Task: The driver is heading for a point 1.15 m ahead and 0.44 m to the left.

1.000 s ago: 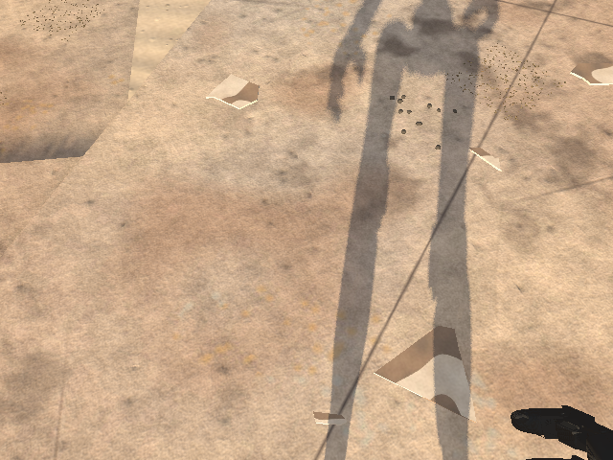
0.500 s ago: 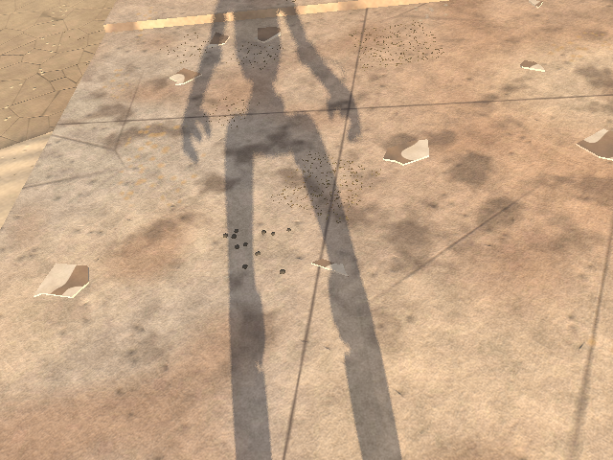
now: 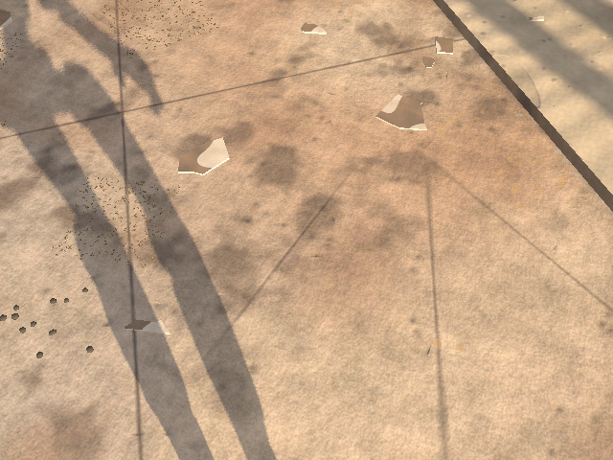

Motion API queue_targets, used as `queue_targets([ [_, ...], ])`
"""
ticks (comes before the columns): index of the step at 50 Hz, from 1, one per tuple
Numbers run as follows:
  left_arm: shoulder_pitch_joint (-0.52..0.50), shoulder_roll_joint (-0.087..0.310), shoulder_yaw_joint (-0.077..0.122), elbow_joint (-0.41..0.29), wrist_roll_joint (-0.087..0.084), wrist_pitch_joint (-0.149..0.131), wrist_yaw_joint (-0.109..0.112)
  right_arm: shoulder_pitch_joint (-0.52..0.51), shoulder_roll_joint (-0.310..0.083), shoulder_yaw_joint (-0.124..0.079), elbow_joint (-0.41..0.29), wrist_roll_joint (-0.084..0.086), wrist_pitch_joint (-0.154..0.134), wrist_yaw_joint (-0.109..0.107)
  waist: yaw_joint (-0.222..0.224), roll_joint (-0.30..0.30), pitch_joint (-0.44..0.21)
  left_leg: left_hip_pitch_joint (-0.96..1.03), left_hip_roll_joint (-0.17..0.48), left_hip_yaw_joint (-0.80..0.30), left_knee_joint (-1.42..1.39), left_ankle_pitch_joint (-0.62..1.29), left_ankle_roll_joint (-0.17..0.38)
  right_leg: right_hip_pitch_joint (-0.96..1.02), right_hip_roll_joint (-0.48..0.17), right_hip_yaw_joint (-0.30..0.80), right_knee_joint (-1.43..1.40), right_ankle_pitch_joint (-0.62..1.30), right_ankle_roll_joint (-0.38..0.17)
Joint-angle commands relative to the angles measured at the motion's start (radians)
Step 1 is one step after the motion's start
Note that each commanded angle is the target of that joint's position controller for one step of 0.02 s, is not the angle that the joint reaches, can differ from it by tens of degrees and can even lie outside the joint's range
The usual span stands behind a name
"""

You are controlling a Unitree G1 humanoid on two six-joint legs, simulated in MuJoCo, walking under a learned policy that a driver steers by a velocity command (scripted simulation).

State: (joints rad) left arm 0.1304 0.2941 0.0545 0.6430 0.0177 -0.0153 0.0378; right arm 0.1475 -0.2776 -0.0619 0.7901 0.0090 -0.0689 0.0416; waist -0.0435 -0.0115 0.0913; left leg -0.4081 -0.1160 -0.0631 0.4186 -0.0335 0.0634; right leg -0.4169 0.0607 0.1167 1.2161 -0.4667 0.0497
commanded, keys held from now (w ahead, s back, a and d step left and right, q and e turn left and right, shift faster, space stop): q+shift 0.70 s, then shift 0.08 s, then e+shift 0.22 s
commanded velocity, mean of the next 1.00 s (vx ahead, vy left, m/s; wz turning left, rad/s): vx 0.03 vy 0.00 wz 0.63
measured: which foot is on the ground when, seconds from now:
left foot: down 0.00-0.24, up 0.26-0.68, down 0.70-1.00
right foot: up 0.00-0.22, down 0.24-0.70, up 0.72-1.00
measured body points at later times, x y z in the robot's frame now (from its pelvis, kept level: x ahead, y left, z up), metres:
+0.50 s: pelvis +0.08 -0.05 +0.01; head +0.12 -0.04 +0.46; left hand +0.12 +0.26 -0.07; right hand +0.34 -0.26 -0.09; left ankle +0.03 +0.09 -0.65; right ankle +0.15 -0.14 -0.73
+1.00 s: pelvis +0.07 +0.01 +0.01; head +0.08 +0.04 +0.46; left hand -0.02 +0.30 -0.11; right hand +0.38 -0.04 -0.07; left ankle +0.01 +0.08 -0.73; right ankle +0.18 -0.09 -0.69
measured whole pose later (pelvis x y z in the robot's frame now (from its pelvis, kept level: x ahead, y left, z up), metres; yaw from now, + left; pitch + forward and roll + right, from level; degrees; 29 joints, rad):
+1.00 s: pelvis +0.07 +0.01 +0.01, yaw +40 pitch +1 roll +0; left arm 0.21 0.29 0.07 0.71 -0.02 0.03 0.01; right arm 0.07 -0.21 -0.03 0.68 -0.03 0.02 -0.02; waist 0.03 -0.05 0.03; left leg -0.23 -0.03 0.05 0.47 -0.26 0.06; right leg -0.47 -0.07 -0.01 0.87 -0.35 0.08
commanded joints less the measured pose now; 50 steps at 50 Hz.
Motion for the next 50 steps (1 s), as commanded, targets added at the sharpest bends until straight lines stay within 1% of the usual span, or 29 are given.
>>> queue_targets([
  [1,0.083,0.066,0.016,-0.069,0.002,-0.013,0.014,-0.027,-0.161,-0.044,-0.081,0.006,-0.001,-0.026,0.073,0.07,-0.216,0.234,0.246,-0.374,-0.108,0.323,0.192,-0.066,-0.035,0.022,-0.191,-0.021,0.007],
  [3,0.046,0.054,0.01,-0.076,-0.002,-0.012,0.018,-0.018,-0.19,-0.06,-0.092,0.007,0.024,-0.042,0.071,0.08,-0.242,0.195,0.24,-0.394,-0.106,0.275,0.195,-0.018,-0.013,0.008,-0.32,-0.017,0.02],
  [5,0.027,0.069,0.015,-0.076,-0.013,-0.002,0.015,-0.03,-0.214,-0.076,-0.114,0.019,0.053,-0.056,0.069,0.101,-0.253,0.137,0.222,-0.418,-0.129,0.071,0.171,0.041,0.007,0.01,-0.406,0.089,0.023],
  [9,-0.017,0.066,0.021,-0.084,-0.019,-0.005,-0.002,-0.024,-0.193,-0.084,-0.141,0.029,0.093,-0.075,0.05,0.147,-0.201,0.064,0.175,-0.46,-0.124,-0.176,0.113,0.118,0.027,0.014,-0.587,0.198,0.022],
  [11,0.02,0.068,0.031,-0.067,-0.024,-0.019,-0.011,-0.032,-0.174,-0.082,-0.156,0.032,0.108,-0.081,0.074,0.156,-0.193,0.034,0.139,-0.469,-0.07,-0.231,0.071,0.226,0.011,0.008,-0.773,0.299,0.004],
  [12,0.041,0.098,0.044,-0.061,-0.02,-0.022,-0.008,-0.005,-0.139,-0.072,-0.159,0.034,0.111,-0.08,0.073,0.114,-0.204,-0.02,0.089,-0.431,0.013,-0.358,0.03,0.319,-0.077,0.048,-0.864,0.327,-0.032],
  [13,0.034,0.17,0.056,-0.08,0.01,-0.015,0.0,0.051,-0.08,-0.056,-0.167,0.03,0.111,-0.078,0.037,-0.093,-0.24,-0.149,-0.022,-0.274,0.25,-0.557,-0.023,0.413,-0.317,0.288,-0.916,0.289,-0.147],
  [14,-0.017,0.171,0.056,-0.093,0.058,-0.012,-0.006,0.076,-0.123,-0.069,-0.186,0.024,0.099,-0.072,0.0,-0.25,-0.206,-0.237,-0.037,-0.157,0.497,-0.583,-0.06,0.303,-0.452,0.471,-0.969,0.306,-0.258],
  [15,-0.074,0.12,0.046,-0.114,0.053,-0.016,-0.002,0.096,-0.197,-0.089,-0.174,0.019,0.096,-0.067,-0.022,-0.207,-0.17,-0.245,0.046,-0.112,0.644,-0.513,-0.092,0.257,-0.45,0.421,-0.969,0.317,-0.279],
  [16,-0.11,0.071,0.034,-0.12,0.033,-0.016,0.004,0.112,-0.221,-0.098,-0.149,0.022,0.106,-0.067,-0.023,-0.135,-0.146,-0.238,0.071,-0.088,0.7,-0.44,-0.113,0.229,-0.379,0.294,-0.947,0.295,-0.243],
  [17,-0.124,0.06,0.03,-0.122,0.015,-0.014,0.009,0.126,-0.203,-0.096,-0.132,0.018,0.118,-0.071,-0.022,-0.097,-0.139,-0.246,0.08,-0.069,0.768,-0.387,-0.13,0.237,-0.32,0.21,-0.925,0.31,-0.213],
  [18,-0.123,0.061,0.028,-0.117,0.004,-0.011,0.012,0.134,-0.18,-0.09,-0.134,0.016,0.127,-0.069,-0.015,-0.094,-0.125,-0.265,0.093,-0.048,0.837,-0.355,-0.148,0.234,-0.302,0.148,-0.917,0.374,-0.213],
  [21,-0.05,0.08,0.033,-0.096,0.013,-0.004,0.021,0.043,-0.129,-0.065,-0.192,0.026,0.128,-0.056,0.041,-0.111,-0.114,-0.31,0.146,0.021,0.787,-0.294,-0.187,0.286,-0.286,0.028,-0.921,0.487,-0.244],
  [24,0.012,0.12,0.052,-0.073,0.014,0.006,0.022,-0.025,-0.115,-0.052,-0.239,0.022,0.124,-0.041,0.082,-0.121,-0.152,-0.308,0.188,0.032,0.673,-0.304,-0.203,0.383,-0.335,-0.005,-0.909,0.557,-0.278],
  [28,-0.007,0.167,0.077,-0.064,0.003,0.007,0.004,-0.04,-0.106,-0.045,-0.259,0.016,0.131,-0.024,0.077,-0.136,-0.178,-0.168,0.202,0.084,0.51,-0.311,-0.174,0.351,-0.37,-0.105,-0.893,0.613,-0.272],
  [31,-0.01,0.18,0.09,-0.05,-0.021,-0.002,-0.017,-0.043,-0.12,-0.055,-0.264,0.02,0.153,-0.014,0.068,-0.159,-0.181,-0.062,0.184,0.132,0.372,-0.316,-0.135,0.341,-0.392,-0.166,-0.854,0.629,-0.243],
  [34,-0.012,0.167,0.095,-0.03,-0.049,-0.006,-0.026,0.009,-0.129,-0.074,-0.25,0.026,0.168,-0.005,0.02,-0.149,-0.198,0.117,0.143,0.165,0.119,-0.204,-0.062,0.306,-0.391,-0.241,-0.717,0.587,-0.154],
  [35,0.042,0.128,0.087,-0.004,-0.047,-0.008,-0.031,0.086,-0.171,-0.095,-0.222,0.023,0.166,-0.019,-0.005,-0.065,-0.213,0.288,0.13,0.112,0.017,-0.065,-0.014,0.193,-0.338,-0.298,-0.58,0.502,-0.085],
  [36,0.044,0.077,0.069,-0.04,-0.006,-0.01,-0.036,0.156,-0.31,-0.131,-0.224,0.018,0.155,-0.04,-0.002,0.251,-0.215,0.536,0.36,-0.237,-0.011,0.427,0.099,-0.156,-0.213,-0.359,-0.244,-0.019,0.014],
  [37,-0.018,0.062,0.056,-0.097,0.016,-0.013,-0.026,0.092,-0.351,-0.124,-0.258,-0.028,0.126,-0.038,0.005,0.358,-0.29,0.518,0.528,-0.483,0.0,0.529,0.313,-0.358,-0.102,-0.191,-0.029,-0.245,0.057],
  [38,-0.094,0.121,0.068,-0.093,0.0,-0.01,-0.017,0.094,-0.273,-0.104,-0.258,-0.035,0.102,-0.03,-0.057,0.212,-0.309,0.491,0.491,-0.386,-0.029,0.455,0.306,-0.356,-0.117,-0.097,0.049,-0.194,0.043],
  [39,-0.105,0.122,0.069,-0.091,-0.017,-0.007,-0.009,0.063,-0.236,-0.088,-0.237,-0.023,0.088,-0.038,-0.025,0.179,-0.257,0.446,0.438,-0.299,-0.027,0.384,0.249,-0.359,-0.127,-0.081,0.033,-0.109,0.02],
  [40,-0.063,0.124,0.071,-0.058,-0.014,0.0,0.002,0.006,-0.182,-0.07,-0.235,-0.002,0.088,-0.049,0.011,0.115,-0.24,0.421,0.396,-0.227,-0.019,0.336,0.194,-0.349,-0.147,-0.079,-0.008,-0.035,0.018],
  [41,-0.027,0.131,0.072,-0.041,-0.008,0.008,0.006,-0.041,-0.142,-0.052,-0.236,0.01,0.09,-0.058,0.034,0.129,-0.233,0.376,0.379,-0.181,-0.02,0.355,0.176,-0.301,-0.149,-0.087,-0.031,0.021,0.025],
  [44,0.071,0.079,0.05,0.016,-0.019,0.02,-0.013,-0.086,-0.052,-0.006,-0.202,-0.025,0.078,-0.068,0.077,0.126,-0.26,0.282,0.325,-0.04,-0.042,0.36,0.153,-0.096,-0.151,-0.1,-0.143,0.143,0.036],
  [46,0.049,0.043,0.029,0.016,-0.027,0.025,-0.024,-0.091,-0.054,-0.002,-0.177,-0.041,0.07,-0.068,0.055,0.138,-0.22,0.243,0.308,0.017,-0.058,0.273,0.135,-0.006,-0.154,-0.102,-0.318,0.179,0.032],
  [47,0.02,0.056,0.027,0.001,-0.029,0.029,-0.027,-0.084,-0.085,-0.011,-0.168,-0.045,0.07,-0.069,0.038,0.151,-0.192,0.231,0.327,0.011,-0.071,0.231,0.146,0.008,-0.149,-0.105,-0.354,0.169,0.029],
  [49,-0.003,0.118,0.041,-0.029,-0.039,0.038,-0.028,-0.061,-0.165,-0.037,-0.153,-0.04,0.082,-0.072,0.012,0.161,-0.138,0.24,0.382,-0.033,-0.091,0.152,0.182,-0.04,-0.138,-0.128,-0.345,0.104,0.024],
  [50,-0.003,0.13,0.044,-0.038,-0.043,0.042,-0.029,-0.052,-0.176,-0.042,-0.147,-0.035,0.088,-0.074,0.005,0.149,-0.115,0.251,0.41,-0.056,-0.098,0.117,0.194,-0.074,-0.144,-0.127,-0.333,0.074,0.021],
])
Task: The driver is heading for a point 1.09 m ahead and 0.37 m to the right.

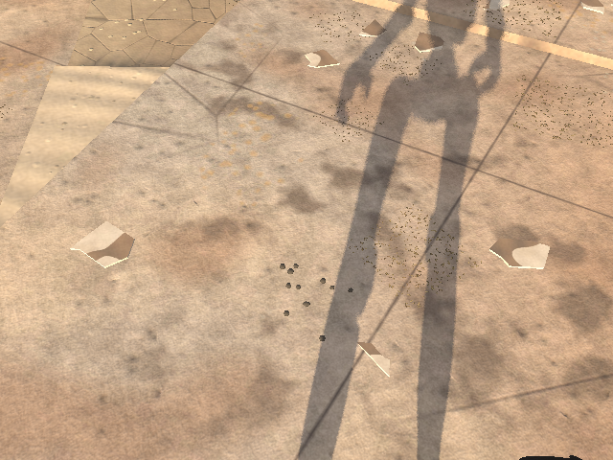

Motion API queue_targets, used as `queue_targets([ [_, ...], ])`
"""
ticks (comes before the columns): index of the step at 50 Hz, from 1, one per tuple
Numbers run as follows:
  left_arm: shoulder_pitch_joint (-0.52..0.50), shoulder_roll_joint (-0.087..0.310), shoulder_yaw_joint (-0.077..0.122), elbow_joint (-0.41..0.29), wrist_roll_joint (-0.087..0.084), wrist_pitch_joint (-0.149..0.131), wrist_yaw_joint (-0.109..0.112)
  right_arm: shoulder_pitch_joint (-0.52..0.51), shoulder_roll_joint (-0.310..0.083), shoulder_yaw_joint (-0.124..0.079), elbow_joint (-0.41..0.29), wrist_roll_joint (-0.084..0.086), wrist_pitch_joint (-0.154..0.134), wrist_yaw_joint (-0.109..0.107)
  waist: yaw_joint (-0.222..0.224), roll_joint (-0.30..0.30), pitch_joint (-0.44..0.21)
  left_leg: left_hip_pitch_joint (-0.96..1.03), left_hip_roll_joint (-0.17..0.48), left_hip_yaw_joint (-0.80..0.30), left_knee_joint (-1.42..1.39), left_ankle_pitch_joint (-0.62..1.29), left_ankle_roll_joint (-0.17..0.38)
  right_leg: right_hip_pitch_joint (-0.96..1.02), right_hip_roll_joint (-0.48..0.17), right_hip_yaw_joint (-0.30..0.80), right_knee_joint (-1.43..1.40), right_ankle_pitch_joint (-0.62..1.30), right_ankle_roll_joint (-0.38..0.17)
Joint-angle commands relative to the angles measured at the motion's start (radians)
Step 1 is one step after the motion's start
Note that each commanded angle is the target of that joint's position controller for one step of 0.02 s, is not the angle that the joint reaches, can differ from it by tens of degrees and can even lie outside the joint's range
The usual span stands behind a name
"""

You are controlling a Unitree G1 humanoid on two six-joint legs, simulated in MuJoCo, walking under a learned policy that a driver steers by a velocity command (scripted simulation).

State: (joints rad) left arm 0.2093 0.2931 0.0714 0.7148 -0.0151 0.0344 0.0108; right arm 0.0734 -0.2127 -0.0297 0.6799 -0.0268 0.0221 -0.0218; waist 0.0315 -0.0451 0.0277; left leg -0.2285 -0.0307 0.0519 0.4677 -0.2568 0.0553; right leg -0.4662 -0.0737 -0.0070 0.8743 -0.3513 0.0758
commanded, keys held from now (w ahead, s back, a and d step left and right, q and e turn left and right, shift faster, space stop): e+shift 0.44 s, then w+e+shift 0.14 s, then w+shift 0.20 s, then w+q+shift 0.22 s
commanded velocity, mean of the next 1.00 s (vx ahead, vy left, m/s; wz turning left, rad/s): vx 0.35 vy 0.00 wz -0.53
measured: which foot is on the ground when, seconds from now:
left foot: down 0.00-0.24, up 0.26-0.72, down 0.74-1.00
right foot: up 0.00-0.22, down 0.24-0.74, up 0.76-1.00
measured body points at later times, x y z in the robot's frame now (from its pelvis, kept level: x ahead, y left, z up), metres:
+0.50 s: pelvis +0.01 -0.06 +0.01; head +0.05 -0.11 +0.45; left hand +0.26 +0.16 -0.06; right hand +0.08 -0.40 -0.10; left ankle +0.11 +0.09 -0.67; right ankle -0.02 -0.13 -0.74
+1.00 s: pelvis +0.21 -0.13 +0.00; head +0.24 -0.13 +0.45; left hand +0.52 -0.07 -0.08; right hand -0.01 -0.32 -0.11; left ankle +0.18 +0.02 -0.74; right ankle +0.19 -0.30 -0.69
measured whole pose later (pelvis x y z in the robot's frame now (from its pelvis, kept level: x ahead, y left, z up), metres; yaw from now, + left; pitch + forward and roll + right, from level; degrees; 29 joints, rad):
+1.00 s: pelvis +0.21 -0.13 +0.00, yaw -33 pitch +4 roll -1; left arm 0.12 0.30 0.01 0.60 0.06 -0.03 -0.07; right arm 0.55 -0.26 -0.05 0.89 -0.02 -0.07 0.02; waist -0.12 -0.05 -0.03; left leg -0.04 -0.04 -0.13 0.30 -0.32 0.05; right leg -0.60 -0.02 0.03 0.85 -0.23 0.02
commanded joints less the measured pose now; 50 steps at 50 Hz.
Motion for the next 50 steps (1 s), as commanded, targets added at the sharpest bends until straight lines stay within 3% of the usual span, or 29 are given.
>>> queue_targets([
  [1,-0.081,0.129,0.027,-0.115,-0.011,-0.004,-0.002,0.025,-0.235,-0.074,-0.033,0.005,0.001,-0.011,-0.072,0.169,-0.034,0.083,0.345,-0.186,-0.15,0.321,0.207,-0.052,-0.018,0.0,0.018,-0.063,-0.008],
  [4,-0.066,0.097,0.021,-0.124,-0.008,0.003,-0.008,0.015,-0.217,-0.076,-0.027,0.012,0.005,-0.014,-0.066,0.151,-0.027,0.124,0.375,-0.174,-0.134,0.381,0.206,-0.079,-0.032,-0.01,0.022,-0.105,-0.014],
  [8,-0.04,0.079,0.023,-0.137,-0.014,0.005,-0.027,-0.006,-0.225,-0.089,-0.029,0.022,0.009,-0.017,-0.048,0.154,-0.078,0.171,0.375,-0.093,-0.066,0.511,0.163,-0.003,-0.008,-0.063,-0.09,-0.088,-0.041],
  [10,0.002,0.076,0.029,-0.134,-0.017,0.008,-0.037,-0.021,-0.229,-0.094,-0.027,0.039,0.013,-0.017,-0.016,0.154,-0.102,0.163,0.359,-0.03,0.011,0.508,0.111,0.091,0.024,-0.101,-0.24,0.014,-0.074],
  [11,0.044,0.087,0.039,-0.124,-0.014,0.008,-0.033,-0.006,-0.215,-0.095,-0.016,0.048,0.012,-0.015,0.005,0.128,-0.116,0.117,0.327,0.027,0.101,0.444,0.058,0.188,0.052,-0.099,-0.352,0.129,-0.105],
  [12,0.099,0.172,0.07,-0.12,-0.007,0.005,-0.016,0.032,-0.186,-0.092,-0.008,0.038,0.005,-0.009,0.013,-0.028,-0.132,-0.043,0.236,0.105,0.315,0.245,-0.031,0.357,-0.007,0.066,-0.444,0.442,-0.171],
  [13,0.13,0.319,0.101,-0.143,0.004,-0.006,-0.001,-0.042,-0.12,-0.069,-0.076,-0.016,-0.006,-0.003,-0.001,-0.334,-0.131,-0.43,0.049,0.112,0.626,-0.367,-0.136,0.56,-0.257,0.489,-0.44,0.935,-0.35],
  [14,0.157,0.281,0.087,-0.162,0.04,-0.03,-0.017,-0.123,-0.149,-0.071,-0.098,-0.006,-0.019,-0.001,0.071,-0.216,-0.252,-0.504,-0.005,-0.1,0.785,-0.471,-0.137,0.571,-0.327,0.594,-0.484,0.888,-0.482],
  [15,0.114,0.257,0.079,-0.161,0.037,-0.048,-0.02,-0.133,-0.176,-0.08,-0.095,0.022,-0.024,0.001,0.045,-0.105,-0.207,-0.532,0.018,-0.144,0.828,-0.397,-0.12,0.556,-0.28,0.51,-0.493,0.809,-0.447],
  [16,0.059,0.235,0.076,-0.16,0.012,-0.052,-0.01,-0.112,-0.182,-0.082,-0.081,0.027,-0.028,-0.003,0.007,-0.036,-0.161,-0.549,0.034,-0.154,0.793,-0.295,-0.111,0.526,-0.217,0.438,-0.486,0.724,-0.386],
  [17,0.011,0.208,0.067,-0.171,-0.011,-0.045,0.001,-0.095,-0.191,-0.085,-0.067,0.018,-0.027,-0.009,-0.016,-0.004,-0.137,-0.547,0.049,-0.159,0.742,-0.223,-0.112,0.496,-0.183,0.396,-0.484,0.681,-0.344],
  [18,-0.023,0.197,0.059,-0.183,-0.018,-0.035,0.012,-0.078,-0.197,-0.088,-0.061,0.014,-0.025,-0.012,-0.037,-0.017,-0.133,-0.496,0.048,-0.162,0.707,-0.173,-0.119,0.448,-0.152,0.368,-0.491,0.668,-0.323],
  [22,-0.009,0.211,0.062,-0.197,-0.008,-0.017,0.032,-0.052,-0.164,-0.076,-0.039,0.023,-0.029,-0.005,-0.036,-0.031,-0.147,-0.427,-0.011,-0.162,0.551,-0.075,-0.152,0.423,-0.094,0.369,-0.488,0.636,-0.305],
  [24,0.032,0.205,0.06,-0.189,-0.024,-0.018,0.036,-0.055,-0.167,-0.074,-0.036,0.033,-0.04,0.007,-0.017,-0.046,-0.16,-0.407,-0.014,-0.171,0.42,-0.027,-0.15,0.401,-0.069,0.433,-0.563,0.094,-0.306],
  [25,0.034,0.209,0.058,-0.192,-0.023,-0.023,0.033,-0.073,-0.175,-0.076,-0.042,0.04,-0.05,0.016,-0.009,-0.085,-0.124,-0.405,-0.017,-0.175,0.36,-0.016,-0.146,0.365,-0.069,0.483,-0.608,-0.135,-0.309],
  [26,0.034,0.22,0.058,-0.192,-0.019,-0.029,0.03,-0.097,-0.185,-0.079,-0.049,0.045,-0.062,0.022,-0.001,-0.12,-0.086,-0.406,-0.021,-0.179,0.31,-0.014,-0.141,0.339,-0.072,0.523,-0.635,-0.229,-0.312],
  [29,0.053,0.224,0.056,-0.186,-0.016,-0.042,0.026,-0.141,-0.188,-0.08,-0.06,0.049,-0.107,0.036,0.019,-0.135,-0.046,-0.363,-0.029,-0.188,0.187,-0.015,-0.131,0.319,-0.06,0.559,-0.623,-0.237,-0.307],
  [33,0.054,0.171,0.03,-0.184,-0.013,-0.054,0.01,-0.1,-0.174,-0.074,-0.048,0.053,-0.145,0.049,0.021,-0.15,-0.042,-0.178,-0.01,-0.132,0.097,0.032,-0.112,0.235,-0.048,0.536,-0.582,-0.182,-0.293],
  [34,0.051,0.228,0.048,-0.159,0.068,-0.038,-0.035,-0.054,-0.166,-0.057,-0.021,-0.029,-0.09,0.052,0.023,-0.169,-0.042,-0.128,-0.028,-0.052,0.112,-0.027,-0.099,0.191,0.015,0.51,-0.586,-0.235,-0.276],
  [36,0.027,0.171,0.03,-0.163,0.049,-0.039,-0.049,0.046,-0.169,-0.059,-0.011,-0.021,-0.076,0.038,-0.056,-0.095,-0.014,0.064,-0.013,-0.044,0.013,0.004,-0.071,0.061,0.04,0.502,-0.515,-0.252,-0.251],
  [37,0.003,0.13,0.016,-0.169,0.043,-0.048,-0.044,0.162,-0.206,-0.067,0.012,-0.026,-0.086,0.03,-0.121,-0.021,-0.026,0.229,0.05,-0.127,-0.014,-0.069,-0.044,-0.065,0.07,0.461,-0.381,-0.247,-0.224],
  [38,-0.035,0.037,-0.011,-0.19,0.038,-0.067,-0.038,0.322,-0.294,-0.083,0.033,-0.051,-0.1,0.021,-0.194,0.203,-0.081,0.357,0.269,-0.425,-0.148,-0.358,0.003,-0.171,0.179,0.295,-0.031,-0.191,-0.184],
  [39,-0.036,0.04,-0.014,-0.237,0.018,-0.076,-0.028,0.348,-0.407,-0.11,0.053,-0.054,-0.1,0.031,-0.153,0.33,-0.062,0.375,0.426,-0.918,-0.333,-0.682,0.091,-0.41,0.253,0.215,0.175,-0.187,-0.169],
  [40,-0.071,0.102,-0.006,-0.212,0.042,-0.074,-0.022,0.296,-0.328,-0.098,0.05,-0.031,-0.097,0.039,-0.127,0.143,0.033,0.315,0.429,-0.883,-0.31,-0.65,0.117,-0.467,0.169,0.241,0.28,-0.081,-0.167],
  [41,-0.082,0.122,-0.001,-0.193,0.058,-0.08,-0.034,0.282,-0.27,-0.08,0.051,-0.012,-0.098,0.043,-0.112,0.1,0.035,0.29,0.357,-0.732,-0.262,-0.55,0.105,-0.45,0.151,0.229,0.284,-0.006,-0.159],
  [42,-0.07,0.128,-0.002,-0.177,0.071,-0.085,-0.047,0.281,-0.238,-0.068,0.058,-0.007,-0.102,0.046,-0.093,0.11,0.014,0.269,0.29,-0.612,-0.254,-0.458,0.092,-0.404,0.115,0.19,0.256,0.038,-0.144],
  [44,-0.103,0.123,-0.007,-0.181,0.096,-0.085,-0.066,0.316,-0.211,-0.051,0.086,0.01,-0.11,0.044,-0.088,0.182,0.025,0.203,0.212,-0.527,-0.308,-0.358,0.111,-0.337,0.052,0.087,0.188,0.09,-0.101],
  [46,-0.17,0.093,-0.026,-0.206,0.087,-0.085,-0.072,0.364,-0.198,-0.049,0.11,0.014,-0.114,0.042,-0.105,0.184,0.055,0.17,0.188,-0.499,-0.338,-0.222,0.147,-0.324,0.042,0.049,0.114,0.124,-0.068],
  [50,-0.293,0.044,-0.059,-0.244,0.061,-0.096,-0.084,0.406,-0.229,-0.066,0.141,0.011,-0.103,0.03,-0.13,0.191,0.07,0.111,0.155,-0.429,-0.341,0.006,0.161,-0.179,0.085,-0.016,-0.16,0.14,-0.041],
])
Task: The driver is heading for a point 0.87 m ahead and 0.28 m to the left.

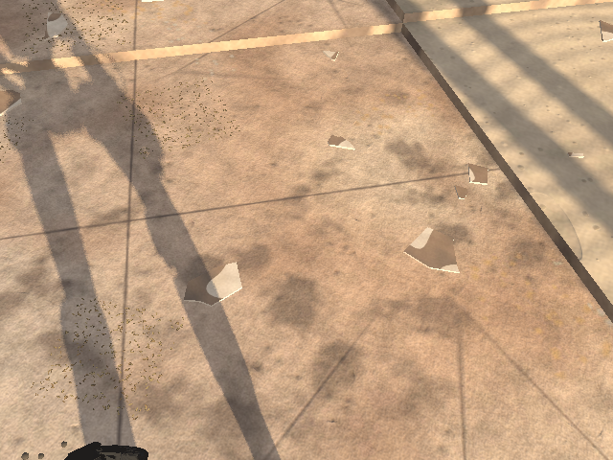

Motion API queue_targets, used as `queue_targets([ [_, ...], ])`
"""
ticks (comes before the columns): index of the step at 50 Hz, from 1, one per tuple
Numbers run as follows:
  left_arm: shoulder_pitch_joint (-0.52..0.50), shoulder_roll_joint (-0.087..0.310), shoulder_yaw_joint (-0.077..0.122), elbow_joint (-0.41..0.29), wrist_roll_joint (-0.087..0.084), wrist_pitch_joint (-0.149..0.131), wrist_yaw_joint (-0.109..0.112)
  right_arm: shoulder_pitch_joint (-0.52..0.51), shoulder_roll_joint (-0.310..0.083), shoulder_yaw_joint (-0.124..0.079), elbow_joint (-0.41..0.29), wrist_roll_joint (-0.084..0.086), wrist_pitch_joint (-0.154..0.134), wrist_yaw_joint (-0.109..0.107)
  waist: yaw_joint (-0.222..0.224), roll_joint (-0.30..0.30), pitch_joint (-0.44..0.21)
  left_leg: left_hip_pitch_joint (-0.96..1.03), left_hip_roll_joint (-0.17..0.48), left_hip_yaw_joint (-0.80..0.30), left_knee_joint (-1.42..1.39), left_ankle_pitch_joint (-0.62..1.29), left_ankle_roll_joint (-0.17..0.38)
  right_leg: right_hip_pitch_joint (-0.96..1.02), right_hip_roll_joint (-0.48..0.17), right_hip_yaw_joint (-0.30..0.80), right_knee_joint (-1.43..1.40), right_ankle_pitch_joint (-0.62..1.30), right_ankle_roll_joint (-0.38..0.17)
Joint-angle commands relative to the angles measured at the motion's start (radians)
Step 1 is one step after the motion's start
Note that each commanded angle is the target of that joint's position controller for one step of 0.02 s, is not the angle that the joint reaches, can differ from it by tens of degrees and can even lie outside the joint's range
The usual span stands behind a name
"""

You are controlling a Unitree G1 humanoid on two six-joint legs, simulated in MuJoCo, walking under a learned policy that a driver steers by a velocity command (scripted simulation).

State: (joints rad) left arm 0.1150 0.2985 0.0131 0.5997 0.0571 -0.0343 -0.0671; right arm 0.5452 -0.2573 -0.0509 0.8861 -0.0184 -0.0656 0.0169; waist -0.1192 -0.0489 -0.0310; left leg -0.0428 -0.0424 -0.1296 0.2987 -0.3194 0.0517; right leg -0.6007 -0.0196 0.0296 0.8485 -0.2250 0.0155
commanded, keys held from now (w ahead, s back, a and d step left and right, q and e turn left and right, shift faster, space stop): w+q+shift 0.14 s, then q+shift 0.60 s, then w+q+shift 0.06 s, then w+shift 0.20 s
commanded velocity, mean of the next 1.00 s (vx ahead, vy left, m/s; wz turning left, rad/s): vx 0.45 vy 0.00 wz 0.79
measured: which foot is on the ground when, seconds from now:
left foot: down 0.00-0.14, up 0.16-0.50, down 0.52-0.96, up 0.98-1.00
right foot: up 0.00-0.10, down 0.12-0.50, up 0.52-0.94, down 0.96-1.00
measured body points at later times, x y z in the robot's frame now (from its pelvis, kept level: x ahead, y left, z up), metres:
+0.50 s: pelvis +0.33 +0.01 -0.03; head +0.38 +0.05 +0.42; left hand +0.28 +0.32 -0.15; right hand +0.65 -0.16 -0.09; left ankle +0.46 +0.12 -0.73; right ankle +0.21 -0.15 -0.73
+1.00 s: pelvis +0.54 +0.04 -0.02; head +0.54 +0.04 +0.43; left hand +0.43 +0.34 -0.10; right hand +0.87 -0.02 -0.08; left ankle +0.46 +0.12 -0.73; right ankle +0.65 -0.02 -0.75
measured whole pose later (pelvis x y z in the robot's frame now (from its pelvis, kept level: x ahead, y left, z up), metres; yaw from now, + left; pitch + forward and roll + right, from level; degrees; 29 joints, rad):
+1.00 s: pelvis +0.54 +0.04 -0.02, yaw +49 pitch +1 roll -1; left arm 0.19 0.31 0.05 0.68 0.05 -0.07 0.00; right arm 0.21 -0.32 -0.07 0.57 -0.02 0.02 0.01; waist 0.01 0.01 -0.03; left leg -0.35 -0.16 -0.27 0.75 -0.45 0.07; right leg -0.33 0.05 0.08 0.57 -0.26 0.00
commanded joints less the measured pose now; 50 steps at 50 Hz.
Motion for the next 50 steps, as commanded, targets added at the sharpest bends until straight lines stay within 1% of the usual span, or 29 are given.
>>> queue_targets([
  [1,-0.215,0.038,-0.003,-0.134,-0.015,-0.03,-0.005,-0.054,-0.189,-0.047,-0.055,0.004,-0.013,-0.009,0.02,0.206,0.125,-0.09,0.172,-0.242,-0.165,0.138,0.165,0.013,0.044,-0.064,-0.182,0.017,0.017],
  [4,-0.12,0.071,0.011,-0.105,-0.023,-0.037,0.019,-0.069,-0.201,-0.049,-0.04,0.015,-0.013,-0.007,0.092,0.201,0.061,-0.157,0.189,-0.214,-0.051,0.522,0.128,0.325,0.082,-0.065,-0.287,0.041,-0.013],
  [6,0.185,0.153,0.053,-0.008,-0.008,-0.044,0.061,-0.125,-0.234,-0.059,-0.055,0.029,-0.028,0.003,0.258,0.11,-0.114,-0.326,0.102,-0.131,0.346,0.688,0.078,0.781,0.045,-0.033,-0.313,0.025,-0.054],
  [7,0.387,0.238,0.083,0.011,0.009,-0.045,0.086,-0.15,-0.167,-0.042,-0.089,0.029,-0.042,0.005,0.349,-0.008,-0.261,-0.488,0.034,-0.07,0.669,0.352,0.065,1.005,-0.206,0.217,-0.367,-0.346,-0.089],
  [8,0.384,0.297,0.089,0.012,0.03,-0.037,0.09,-0.092,-0.056,-0.016,-0.139,0.056,-0.032,-0.001,0.276,-0.234,-0.347,-0.669,-0.039,0.008,0.929,-0.192,0.048,1.039,-0.464,0.69,-0.568,-0.654,-0.142],
  [9,0.291,0.214,0.077,0.01,0.018,-0.032,0.093,-0.137,-0.127,-0.027,-0.125,0.031,-0.008,-0.01,0.236,-0.111,-0.182,-0.729,0.032,0.025,1.011,-0.101,0.053,0.874,-0.438,0.705,-0.604,-0.559,-0.159],
  [10,0.224,0.125,0.054,0.013,0.009,-0.034,0.091,-0.195,-0.13,-0.032,-0.126,0.016,0.006,-0.006,0.209,-0.021,-0.047,-0.733,0.077,0.043,0.993,-0.027,0.045,0.758,-0.391,0.5,-0.571,-0.264,-0.161],
  [12,0.187,0.056,0.035,0.036,-0.002,-0.042,0.083,-0.198,-0.095,-0.031,-0.112,0.0,0.036,0.004,0.149,-0.028,0.046,-0.677,0.109,0.072,0.955,-0.03,0.006,0.62,-0.312,0.209,-0.541,0.348,-0.149],
  [13,0.123,0.035,0.046,0.027,-0.065,-0.061,0.087,-0.175,-0.088,-0.041,-0.139,0.081,0.032,-0.018,0.136,-0.163,0.059,-0.688,0.155,0.028,0.972,-0.002,-0.017,0.634,-0.25,0.104,-0.535,0.527,-0.143],
  [14,0.096,0.024,0.045,0.032,-0.071,-0.07,0.089,-0.206,-0.093,-0.037,-0.164,0.093,0.038,-0.02,0.123,-0.176,0.062,-0.699,0.16,0.043,0.948,0.0,-0.031,0.611,-0.261,0.061,-0.544,0.588,-0.148],
  [17,-0.029,0.063,0.062,0.03,-0.065,-0.067,0.101,-0.321,-0.048,-0.015,-0.25,0.055,0.053,-0.003,0.085,-0.069,0.153,-0.668,0.158,0.116,0.694,0.085,-0.068,0.455,-0.245,-0.084,-0.628,0.602,-0.138],
  [20,-0.035,0.135,0.086,0.049,-0.076,-0.057,0.118,-0.299,-0.058,-0.012,-0.243,0.033,0.045,0.038,0.082,-0.031,0.066,-0.387,0.073,0.222,0.417,0.375,-0.064,0.409,-0.167,-0.239,-0.551,0.67,-0.098],
  [23,-0.038,0.196,0.106,0.052,-0.116,-0.052,0.109,-0.21,-0.159,-0.054,-0.242,0.038,0.067,0.045,0.01,-0.04,-0.027,-0.203,-0.009,0.255,0.38,0.319,0.016,0.469,-0.192,-0.241,-0.33,0.932,-0.074],
  [25,-0.047,0.16,0.097,0.032,-0.12,-0.044,0.091,-0.038,-0.265,-0.109,-0.218,0.041,0.077,0.024,-0.091,0.044,-0.112,0.098,-0.036,0.203,0.282,0.406,0.1,0.344,-0.149,-0.224,0.057,0.651,-0.028],
  [26,0.03,0.026,0.061,0.03,-0.063,-0.039,0.073,-0.104,-0.302,-0.108,-0.234,0.055,0.078,0.001,0.002,0.312,-0.067,0.2,0.066,0.022,0.258,0.783,0.16,0.144,-0.001,-0.215,0.387,-0.341,0.023],
  [27,0.185,0.036,0.048,0.022,-0.04,-0.043,0.062,-0.224,-0.36,-0.094,-0.337,0.01,0.06,0.004,0.121,0.371,-0.222,0.326,0.287,-0.437,0.291,1.142,0.378,-0.033,0.108,-0.043,0.703,-0.553,0.069],
  [28,0.172,0.162,0.062,-0.003,-0.053,-0.052,0.059,-0.236,-0.358,-0.101,-0.377,-0.001,0.049,0.022,0.063,0.231,-0.419,0.396,0.384,-0.638,0.14,0.824,0.475,-0.086,0.108,0.128,0.768,-0.457,0.07],
  [29,0.068,0.199,0.068,-0.032,-0.076,-0.056,0.063,-0.3,-0.335,-0.101,-0.389,0.019,0.044,0.025,0.069,0.116,-0.317,0.285,0.346,-0.651,0.035,0.389,0.417,-0.134,0.076,0.147,0.661,-0.339,0.046],
  [30,0.012,0.192,0.071,-0.035,-0.068,-0.047,0.079,-0.362,-0.283,-0.089,-0.397,0.045,0.041,0.018,0.097,0.018,-0.181,0.147,0.282,-0.588,0.016,0.227,0.338,-0.136,0.037,0.146,0.561,-0.269,0.044],
  [32,0.0,0.18,0.071,-0.025,-0.049,-0.023,0.092,-0.408,-0.248,-0.074,-0.406,0.042,0.046,-0.001,0.14,0.014,-0.085,-0.067,0.202,-0.452,0.014,0.36,0.277,-0.024,0.022,0.149,0.416,-0.232,0.043],
  [35,0.0,0.114,0.06,-0.008,-0.036,-0.018,0.091,-0.41,-0.254,-0.083,-0.397,0.035,0.067,-0.031,0.148,0.026,-0.081,-0.18,0.119,-0.311,0.072,0.67,0.234,0.075,0.046,0.109,0.214,-0.197,0.073],
  [37,-0.014,0.086,0.053,-0.007,-0.044,-0.012,0.091,-0.394,-0.265,-0.088,-0.392,0.04,0.087,-0.052,0.14,0.038,-0.126,-0.176,0.101,-0.315,0.095,0.69,0.211,0.089,0.074,0.109,0.126,-0.126,0.097],
  [39,-0.026,0.077,0.051,-0.003,-0.057,-0.001,0.083,-0.416,-0.247,-0.081,-0.405,0.055,0.105,-0.064,0.132,0.078,-0.145,-0.22,0.062,-0.337,0.055,0.184,0.177,0.128,0.075,0.116,0.029,-0.018,0.094],
  [41,-0.068,0.079,0.051,-0.016,-0.069,-0.003,0.073,-0.414,-0.236,-0.071,-0.41,0.049,0.103,-0.059,0.105,0.174,-0.088,-0.273,0.056,-0.388,-0.004,-0.203,0.166,0.149,0.075,0.105,-0.069,0.01,0.083],
  [44,-0.088,0.089,0.056,-0.024,-0.073,-0.037,0.064,-0.361,-0.196,-0.055,-0.39,0.038,0.085,-0.04,0.07,0.229,-0.055,-0.28,0.084,-0.41,0.032,-0.28,0.167,0.231,0.056,0.09,-0.177,0.006,0.06],
  [47,0.031,0.085,0.071,0.013,-0.077,-0.067,0.057,-0.359,-0.15,-0.031,-0.375,0.032,0.067,-0.023,0.132,0.23,-0.023,-0.34,0.095,-0.385,0.108,-0.355,0.138,0.41,0.032,0.04,-0.315,-0.005,0.012],
  [48,0.129,0.101,0.059,0.058,0.017,-0.034,0.061,-0.373,-0.183,-0.041,-0.361,-0.047,0.074,0.003,0.18,0.177,0.011,-0.497,0.017,-0.333,0.2,-0.444,0.101,0.508,0.021,0.058,-0.351,-0.202,-0.031],
  [49,0.248,0.165,0.076,0.068,0.03,-0.034,0.073,-0.431,-0.089,-0.018,-0.396,-0.037,0.062,0.003,0.246,-0.038,0.057,-0.618,-0.092,-0.192,0.531,-0.359,0.048,0.556,-0.158,0.327,-0.503,-0.434,-0.066],
  [50,0.248,0.289,0.105,0.077,0.041,-0.03,0.066,-0.447,-0.069,-0.008,-0.451,-0.001,0.05,0.002,0.211,-0.21,0.128,-0.862,-0.176,-0.086,0.7,-0.264,0.024,0.562,-0.317,0.803,-0.751,-0.786,-0.136],
])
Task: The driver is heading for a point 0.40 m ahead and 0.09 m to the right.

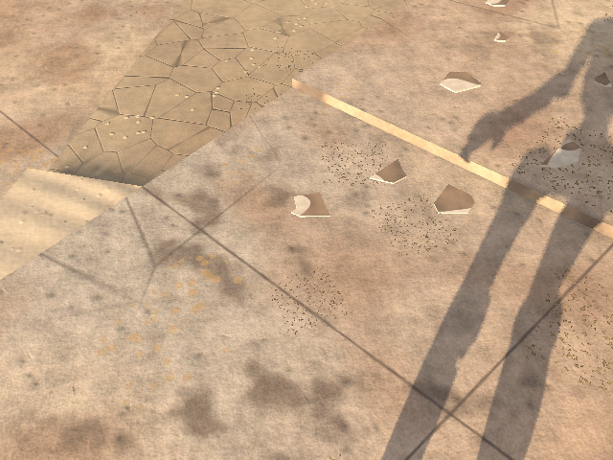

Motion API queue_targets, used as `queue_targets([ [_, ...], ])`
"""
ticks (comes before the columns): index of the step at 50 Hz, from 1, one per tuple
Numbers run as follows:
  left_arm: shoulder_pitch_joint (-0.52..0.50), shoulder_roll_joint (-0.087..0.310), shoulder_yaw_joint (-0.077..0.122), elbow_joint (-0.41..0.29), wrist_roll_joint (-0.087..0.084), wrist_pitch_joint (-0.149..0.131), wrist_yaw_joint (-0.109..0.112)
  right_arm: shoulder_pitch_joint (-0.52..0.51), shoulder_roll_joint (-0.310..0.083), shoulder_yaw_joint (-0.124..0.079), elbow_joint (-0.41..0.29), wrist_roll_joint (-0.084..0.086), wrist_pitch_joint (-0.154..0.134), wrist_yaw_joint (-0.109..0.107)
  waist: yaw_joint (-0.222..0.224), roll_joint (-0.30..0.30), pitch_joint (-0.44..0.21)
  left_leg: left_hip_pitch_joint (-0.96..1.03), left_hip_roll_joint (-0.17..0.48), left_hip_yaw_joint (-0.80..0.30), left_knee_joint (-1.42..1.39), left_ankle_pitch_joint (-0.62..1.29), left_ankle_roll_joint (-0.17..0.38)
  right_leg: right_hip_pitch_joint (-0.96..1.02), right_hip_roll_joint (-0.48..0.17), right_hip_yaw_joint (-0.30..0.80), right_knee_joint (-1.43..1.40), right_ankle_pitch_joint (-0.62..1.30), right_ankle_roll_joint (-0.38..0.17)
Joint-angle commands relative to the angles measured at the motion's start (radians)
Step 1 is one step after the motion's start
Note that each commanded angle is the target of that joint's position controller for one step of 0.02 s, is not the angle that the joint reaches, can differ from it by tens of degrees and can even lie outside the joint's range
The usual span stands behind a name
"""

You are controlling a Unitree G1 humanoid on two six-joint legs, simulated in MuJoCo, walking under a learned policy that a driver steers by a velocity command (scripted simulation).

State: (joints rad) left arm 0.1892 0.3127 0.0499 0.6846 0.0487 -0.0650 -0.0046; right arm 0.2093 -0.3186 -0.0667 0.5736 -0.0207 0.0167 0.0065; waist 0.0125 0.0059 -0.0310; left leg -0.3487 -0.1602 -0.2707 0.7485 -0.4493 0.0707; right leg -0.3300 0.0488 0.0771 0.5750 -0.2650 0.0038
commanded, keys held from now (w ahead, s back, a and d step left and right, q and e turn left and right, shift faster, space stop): w+shift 0.26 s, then w+e+shift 0.08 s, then shift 0.66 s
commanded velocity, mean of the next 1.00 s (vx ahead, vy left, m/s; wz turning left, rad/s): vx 0.49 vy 0.00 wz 0.03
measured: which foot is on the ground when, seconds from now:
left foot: up 0.00-0.42, down 0.44-0.84, up 0.86-1.00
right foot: down 0.00-0.44, up 0.46-0.82, down 0.84-1.00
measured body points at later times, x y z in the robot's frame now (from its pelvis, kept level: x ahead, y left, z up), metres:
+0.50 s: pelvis +0.29 +0.03 +0.00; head +0.33 +0.03 +0.45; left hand +0.19 +0.29 -0.13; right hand +0.54 -0.18 -0.07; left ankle +0.35 +0.13 -0.73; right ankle +0.08 -0.11 -0.64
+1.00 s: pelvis +0.51 +0.03 +0.00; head +0.55 +0.02 +0.45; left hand +0.69 +0.27 -0.10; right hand +0.59 -0.25 -0.13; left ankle +0.45 +0.16 -0.68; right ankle +0.61 -0.07 -0.73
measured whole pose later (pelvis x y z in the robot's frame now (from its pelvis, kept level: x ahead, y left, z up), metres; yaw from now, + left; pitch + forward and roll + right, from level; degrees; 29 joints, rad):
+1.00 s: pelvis +0.51 +0.03 +0.00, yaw +0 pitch +1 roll +0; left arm 0.07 0.23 0.01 0.76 0.02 -0.03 -0.02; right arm 0.21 -0.28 -0.03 0.87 0.01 0.02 -0.02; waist -0.01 0.01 0.07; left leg -0.33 0.00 -0.04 0.93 -0.58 -0.06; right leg -0.42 0.04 -0.01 0.50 -0.09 -0.05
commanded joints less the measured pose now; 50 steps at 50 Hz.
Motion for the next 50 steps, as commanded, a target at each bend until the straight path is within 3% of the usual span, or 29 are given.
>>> queue_targets([
  [1,0.129,0.238,0.07,-0.011,0.019,0.005,-0.007,-0.112,-0.062,-0.001,-0.12,-0.015,-0.041,0.01,0.044,-0.133,0.185,-0.617,0.036,0.017,0.339,0.01,0.001,0.259,-0.425,0.802,-0.476,-0.728,-0.155],
  [2,0.107,0.191,0.059,-0.012,-0.007,0.006,-0.012,-0.094,-0.09,-0.008,-0.087,-0.02,-0.047,0.016,0.024,-0.07,0.151,-0.582,0.058,0.019,0.349,0.107,-0.011,0.261,-0.381,0.669,-0.422,-0.613,-0.136],
  [3,0.107,0.158,0.049,-0.005,-0.018,0.003,-0.014,-0.078,-0.102,-0.009,-0.061,-0.03,-0.05,0.024,0.018,-0.055,0.107,-0.519,0.073,0.033,0.333,0.157,-0.03,0.261,-0.32,0.525,-0.387,-0.489,-0.112],
  [5,0.141,0.138,0.036,0.028,-0.027,-0.01,-0.006,-0.075,-0.092,-0.008,-0.041,-0.042,-0.046,0.044,0.026,-0.124,0.071,-0.434,0.081,0.08,0.332,0.232,-0.053,0.229,-0.239,0.36,-0.402,-0.358,-0.108],
  [6,0.163,0.135,0.035,0.045,-0.027,-0.017,-0.009,-0.082,-0.084,-0.004,-0.042,-0.037,-0.044,0.049,0.028,-0.149,0.077,-0.431,0.084,0.092,0.324,0.261,-0.057,0.226,-0.227,0.33,-0.414,-0.328,-0.118],
  [11,0.299,0.111,0.033,0.111,-0.035,-0.027,-0.015,-0.222,-0.075,0.016,-0.06,-0.032,-0.045,0.057,0.084,-0.143,0.119,-0.509,0.151,0.21,0.181,0.344,-0.065,0.325,-0.229,0.234,-0.473,-0.166,-0.154],
  [15,0.401,0.096,0.024,0.168,-0.029,-0.021,-0.007,-0.385,-0.025,0.047,-0.103,-0.023,-0.058,0.074,0.147,-0.148,0.162,-0.412,0.174,0.321,-0.04,0.347,-0.055,0.337,-0.236,0.194,-0.494,0.061,-0.17],
  [18,0.388,0.141,0.03,0.203,-0.028,-0.011,0.008,-0.347,-0.024,0.053,-0.096,-0.025,-0.071,0.064,0.095,-0.159,0.151,-0.247,0.121,0.356,-0.167,0.25,-0.022,0.364,-0.248,0.144,-0.402,0.508,-0.169],
  [20,0.403,0.152,0.027,0.231,-0.036,-0.011,0.01,-0.142,-0.052,0.036,-0.024,-0.028,-0.083,0.028,0.0,-0.163,0.02,0.091,0.037,0.391,-0.222,0.26,0.019,0.342,-0.224,0.072,-0.126,1.083,-0.121],
  [21,0.38,0.155,0.025,0.236,-0.049,-0.016,0.011,0.025,-0.081,0.022,0.023,-0.034,-0.091,0.007,-0.097,-0.173,-0.065,0.326,0.09,0.341,-0.27,0.371,0.044,0.243,-0.196,0.042,0.076,1.048,-0.087],
  [22,0.345,0.105,0.013,0.199,-0.054,-0.025,0.007,0.203,-0.147,0.001,0.057,-0.059,-0.095,-0.013,-0.177,-0.112,-0.194,0.602,0.297,0.154,-0.256,0.296,0.078,0.033,-0.153,0.028,0.343,0.693,-0.071],
  [23,0.428,-0.056,-0.037,0.161,-0.06,-0.04,0.01,0.215,-0.234,-0.026,0.054,0.037,-0.097,-0.014,-0.104,0.242,-0.39,0.923,0.612,-0.344,-0.272,0.523,0.219,-0.325,0.003,0.06,0.667,-0.269,-0.026],
  [24,0.354,0.095,-0.001,0.168,-0.086,-0.051,0.016,0.236,-0.148,-0.012,0.073,0.047,-0.094,-0.014,-0.163,0.126,-0.364,0.817,0.596,-0.377,-0.324,0.613,0.238,-0.357,-0.023,0.131,0.764,-0.288,-0.014],
  [25,0.251,0.124,0.014,0.13,-0.105,-0.051,0.02,0.148,-0.119,-0.002,0.073,0.036,-0.098,-0.015,-0.128,0.1,-0.18,0.659,0.554,-0.173,-0.335,0.834,0.224,-0.384,-0.06,0.091,0.752,-0.225,0.0],
  [27,0.182,0.088,0.013,0.12,-0.079,-0.041,0.025,0.038,-0.066,0.009,0.08,0.022,-0.108,-0.004,-0.05,0.04,-0.039,0.433,0.441,0.022,-0.391,1.001,0.186,-0.353,-0.111,0.015,0.67,-0.146,0.022],
  [29,0.208,0.023,0.004,0.125,-0.072,-0.014,0.022,0.004,-0.023,0.019,0.102,0.019,-0.116,0.001,0.007,0.075,-0.001,0.303,0.395,0.105,-0.472,1.016,0.163,-0.281,-0.126,-0.004,0.608,-0.087,0.026],
  [32,0.159,-0.02,-0.008,0.087,-0.051,-0.003,0.015,-0.06,-0.039,0.016,0.131,0.025,-0.125,-0.001,0.05,0.08,0.042,0.145,0.341,0.23,-0.522,1.089,0.151,-0.203,-0.112,-0.051,0.385,0.026,0.039],
  [34,0.059,-0.034,-0.021,0.056,-0.039,-0.018,0.0,-0.047,-0.059,0.011,0.151,0.025,-0.117,-0.013,0.015,0.09,0.028,0.107,0.273,0.302,-0.523,1.017,0.122,-0.099,-0.08,-0.094,0.15,0.237,0.031],
  [36,-0.015,-0.014,-0.02,0.032,-0.038,-0.022,-0.017,0.017,-0.091,0.003,0.185,0.033,-0.111,-0.019,-0.014,0.076,0.003,0.15,0.293,0.273,-0.514,0.929,0.112,-0.04,-0.057,-0.076,0.034,0.387,0.018],
  [39,-0.043,0.049,-0.005,0.014,-0.032,-0.019,-0.03,0.014,-0.118,-0.005,0.214,0.041,-0.099,-0.021,0.009,0.058,0.007,0.221,0.341,0.224,-0.446,0.854,0.088,-0.027,-0.062,-0.033,-0.034,0.373,-0.027],
  [41,0.02,0.081,0.01,0.038,-0.02,-0.023,-0.029,0.014,-0.113,-0.003,0.23,0.04,-0.084,-0.022,0.05,0.027,-0.012,0.237,0.313,0.229,-0.305,0.866,0.058,0.069,-0.036,-0.058,-0.094,0.399,-0.061],
  [42,0.044,0.127,0.023,0.041,-0.016,-0.026,-0.021,0.062,-0.103,0.0,0.238,0.029,-0.081,-0.02,0.051,-0.034,-0.048,0.213,0.247,0.259,-0.171,0.798,0.016,0.175,-0.072,-0.033,-0.116,0.703,-0.088],
  [43,0.06,0.179,0.028,0.027,0.002,-0.02,-0.011,0.182,-0.059,0.018,0.245,0.005,-0.088,-0.014,0.007,-0.176,-0.175,0.039,0.179,0.274,0.055,0.449,-0.044,0.443,-0.255,0.135,-0.014,1.151,-0.212],
  [44,0.089,0.095,0.003,0.028,0.007,-0.005,-0.007,0.269,-0.003,0.042,0.28,0.019,-0.078,-0.007,0.017,-0.268,-0.343,-0.061,0.112,0.224,0.314,-0.185,-0.101,0.571,-0.434,0.344,-0.037,1.256,-0.377],
  [45,0.082,0.043,-0.012,0.032,-0.027,0.006,-0.014,0.219,-0.085,0.023,0.287,0.036,-0.06,-0.001,0.037,-0.16,-0.349,-0.075,0.138,0.145,0.366,-0.272,-0.111,0.523,-0.403,0.353,-0.067,1.074,-0.364],
  [46,0.009,0.049,-0.011,0.029,-0.047,0.014,-0.017,0.153,-0.102,0.013,0.268,0.045,-0.039,-0.006,0.021,-0.105,-0.247,-0.123,0.168,0.152,0.375,-0.247,-0.121,0.428,-0.372,0.316,-0.109,0.855,-0.327],
  [47,-0.054,0.045,-0.014,0.024,-0.05,0.02,-0.017,0.106,-0.09,0.011,0.262,0.043,-0.016,-0.018,0.006,-0.06,-0.154,-0.137,0.192,0.172,0.332,-0.211,-0.129,0.306,-0.345,0.288,-0.161,0.649,-0.292],
  [48,-0.116,0.053,-0.011,0.018,-0.045,0.028,-0.014,0.091,-0.077,0.01,0.261,0.037,0.007,-0.03,-0.02,-0.061,-0.091,-0.092,0.211,0.182,0.247,-0.169,-0.138,0.174,-0.317,0.254,-0.214,0.453,-0.256],
  [50,-0.172,0.078,0.001,0.017,-0.023,0.046,-0.006,0.118,-0.039,0.018,0.28,0.028,0.033,-0.047,-0.048,-0.135,-0.049,0.047,0.19,0.234,0.091,-0.082,-0.151,0.005,-0.25,0.187,-0.281,0.241,-0.219],
])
